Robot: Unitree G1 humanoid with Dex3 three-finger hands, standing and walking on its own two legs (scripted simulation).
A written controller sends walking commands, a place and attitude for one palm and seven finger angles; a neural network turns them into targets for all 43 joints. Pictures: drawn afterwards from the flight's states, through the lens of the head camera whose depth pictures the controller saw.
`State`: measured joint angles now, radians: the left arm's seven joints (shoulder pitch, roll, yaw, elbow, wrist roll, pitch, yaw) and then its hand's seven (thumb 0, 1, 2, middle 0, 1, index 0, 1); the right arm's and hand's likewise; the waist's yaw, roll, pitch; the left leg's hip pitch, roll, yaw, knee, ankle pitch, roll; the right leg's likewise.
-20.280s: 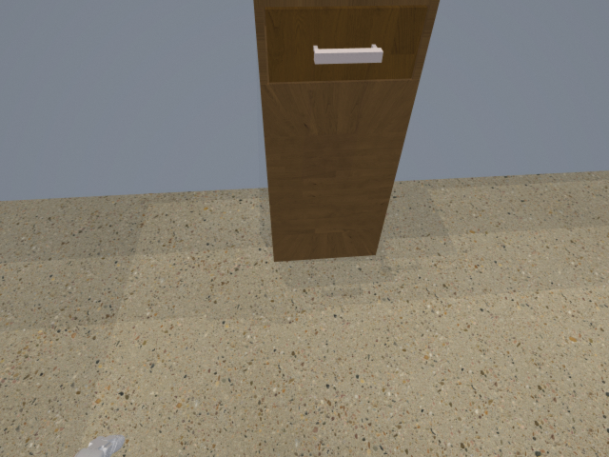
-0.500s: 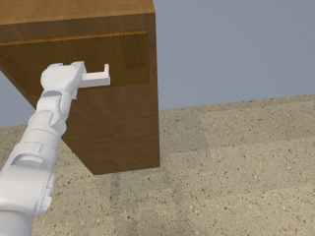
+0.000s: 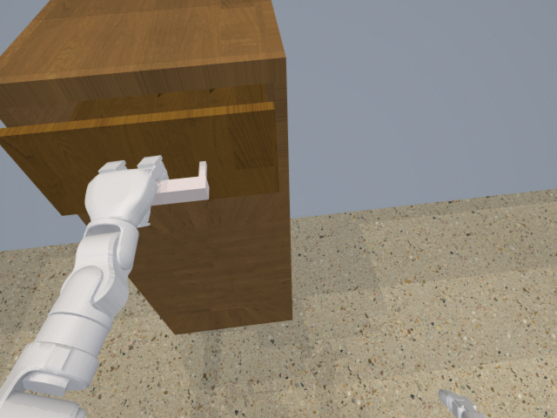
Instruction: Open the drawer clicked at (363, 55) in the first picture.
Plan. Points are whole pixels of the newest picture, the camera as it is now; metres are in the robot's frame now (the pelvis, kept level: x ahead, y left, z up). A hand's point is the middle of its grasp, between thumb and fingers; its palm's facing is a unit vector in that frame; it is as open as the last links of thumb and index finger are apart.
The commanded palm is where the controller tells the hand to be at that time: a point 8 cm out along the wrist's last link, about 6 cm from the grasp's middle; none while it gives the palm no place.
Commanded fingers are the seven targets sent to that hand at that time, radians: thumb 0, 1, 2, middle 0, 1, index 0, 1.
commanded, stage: pull the drawer open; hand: left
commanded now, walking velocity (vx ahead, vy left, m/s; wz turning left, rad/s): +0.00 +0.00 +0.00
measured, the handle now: (154, 182) +0.43 +0.21 +0.11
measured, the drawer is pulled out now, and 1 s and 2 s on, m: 0.06 0.13 0.24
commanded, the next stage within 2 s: none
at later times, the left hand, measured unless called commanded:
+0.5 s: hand (138, 216) +0.39 +0.23 +0.08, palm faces -0.03 -0.01 -1.00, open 5.6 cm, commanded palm +0.37 +0.23 +0.14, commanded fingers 0.00 0.90 0.90 -0.40 -1.35 -0.40 -1.35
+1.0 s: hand (133, 252) +0.32 +0.21 +0.09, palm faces +0.07 -0.09 -0.99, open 5.9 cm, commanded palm +0.27 +0.22 +0.14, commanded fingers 0.00 0.90 0.90 -0.40 -1.35 -0.40 -1.35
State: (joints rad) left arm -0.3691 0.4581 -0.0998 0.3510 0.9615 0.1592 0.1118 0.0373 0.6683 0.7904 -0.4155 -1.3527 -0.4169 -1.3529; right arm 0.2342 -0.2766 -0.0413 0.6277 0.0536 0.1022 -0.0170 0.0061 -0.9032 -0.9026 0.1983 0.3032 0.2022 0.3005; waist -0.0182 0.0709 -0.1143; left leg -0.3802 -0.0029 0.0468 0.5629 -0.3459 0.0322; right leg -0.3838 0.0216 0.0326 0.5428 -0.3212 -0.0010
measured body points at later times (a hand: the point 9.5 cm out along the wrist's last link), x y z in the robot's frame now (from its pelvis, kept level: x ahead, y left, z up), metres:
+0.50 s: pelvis -0.02 -0.02 +0.00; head +0.02 -0.05 +0.44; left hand +0.38 +0.22 +0.14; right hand +0.11 -0.27 -0.14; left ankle -0.05 +0.10 -0.73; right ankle -0.04 -0.12 -0.73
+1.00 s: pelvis -0.01 -0.01 +0.00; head +0.00 -0.04 +0.45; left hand +0.31 +0.22 +0.14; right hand +0.16 -0.26 -0.11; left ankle -0.05 +0.10 -0.73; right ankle -0.04 -0.12 -0.73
